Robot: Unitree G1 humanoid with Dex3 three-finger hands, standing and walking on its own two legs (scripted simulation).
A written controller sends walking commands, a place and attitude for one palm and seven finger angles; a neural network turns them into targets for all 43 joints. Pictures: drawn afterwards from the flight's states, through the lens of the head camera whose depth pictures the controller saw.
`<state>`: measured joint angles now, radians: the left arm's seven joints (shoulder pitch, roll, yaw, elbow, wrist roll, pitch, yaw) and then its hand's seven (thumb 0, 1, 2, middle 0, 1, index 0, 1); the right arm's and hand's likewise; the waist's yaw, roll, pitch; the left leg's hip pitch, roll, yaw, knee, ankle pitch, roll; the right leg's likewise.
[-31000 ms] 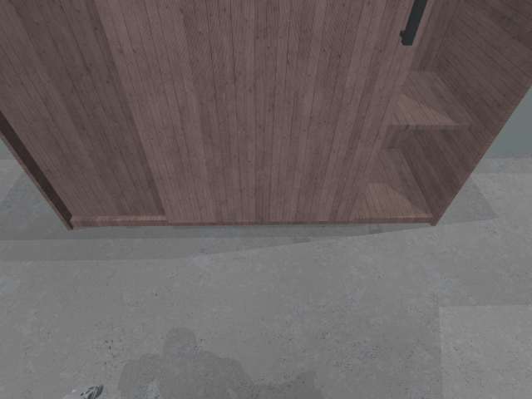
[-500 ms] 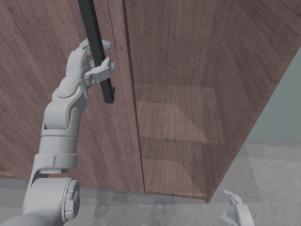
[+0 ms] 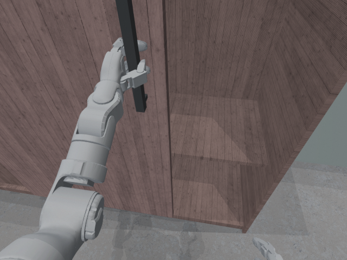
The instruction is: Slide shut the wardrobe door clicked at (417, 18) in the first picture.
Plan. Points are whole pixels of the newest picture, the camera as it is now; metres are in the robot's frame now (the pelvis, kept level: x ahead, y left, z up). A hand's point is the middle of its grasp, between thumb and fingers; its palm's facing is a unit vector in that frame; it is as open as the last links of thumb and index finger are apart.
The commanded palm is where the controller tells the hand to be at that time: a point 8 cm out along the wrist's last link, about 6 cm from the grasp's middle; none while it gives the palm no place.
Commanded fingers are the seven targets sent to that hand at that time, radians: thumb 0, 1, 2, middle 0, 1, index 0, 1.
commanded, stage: tug the door sideways, standing still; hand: left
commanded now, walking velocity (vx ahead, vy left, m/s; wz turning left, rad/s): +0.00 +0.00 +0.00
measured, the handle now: (135, 54) +0.48 +0.15 +0.26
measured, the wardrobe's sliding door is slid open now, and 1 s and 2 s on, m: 0.39 0.36 0.15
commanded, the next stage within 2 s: step sideways, sliding the door along in 0.14 s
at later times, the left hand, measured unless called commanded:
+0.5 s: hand (144, 75) +0.44 +0.12 +0.23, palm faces +0.19 -0.97 -0.13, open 6.3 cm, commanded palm +0.41 +0.12 +0.24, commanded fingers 0.00 0.90 0.90 -0.45 -1.40 -0.45 -1.40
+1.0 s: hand (160, 75) +0.44 +0.09 +0.23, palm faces +0.36 -0.93 -0.10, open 6.7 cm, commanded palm +0.41 +0.06 +0.24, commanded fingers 0.00 0.90 0.90 -0.45 -1.40 -0.45 -1.40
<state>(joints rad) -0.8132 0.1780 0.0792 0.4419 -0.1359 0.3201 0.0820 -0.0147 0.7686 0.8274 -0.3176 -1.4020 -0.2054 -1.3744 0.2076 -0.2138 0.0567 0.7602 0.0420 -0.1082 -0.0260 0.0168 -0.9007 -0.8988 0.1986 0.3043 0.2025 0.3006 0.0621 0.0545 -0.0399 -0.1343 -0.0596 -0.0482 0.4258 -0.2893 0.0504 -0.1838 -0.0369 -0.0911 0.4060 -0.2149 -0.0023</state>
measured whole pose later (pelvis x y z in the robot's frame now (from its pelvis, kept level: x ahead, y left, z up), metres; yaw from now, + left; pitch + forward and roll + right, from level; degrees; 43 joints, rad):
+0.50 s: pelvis -0.01 -0.03 -0.01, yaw -4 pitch +0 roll +1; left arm -0.75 0.34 0.17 0.40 -0.09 -0.02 0.11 -0.04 0.71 0.84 -0.43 -1.40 -0.21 -1.35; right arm 0.18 -0.21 0.01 0.66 0.01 -0.08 -0.02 0.01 -0.90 -0.90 0.20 0.30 0.20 0.30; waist 0.04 0.02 0.09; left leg -0.20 -0.02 0.02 0.54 -0.34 0.02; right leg -0.33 0.01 0.00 0.63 -0.31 -0.02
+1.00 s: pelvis +0.05 -0.14 -0.02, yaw +3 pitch -5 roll -3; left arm -0.72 0.29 0.18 0.11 -0.08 0.01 0.12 -0.06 0.69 0.84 -0.51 -1.44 -0.19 -1.26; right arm 0.05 -0.19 -0.02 0.57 0.05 -0.04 0.05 0.02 -0.90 -0.90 0.20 0.30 0.20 0.30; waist 0.13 0.09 0.29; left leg -0.14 0.20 -0.05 0.69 -0.42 -0.12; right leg -0.25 0.04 -0.07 0.60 -0.25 -0.01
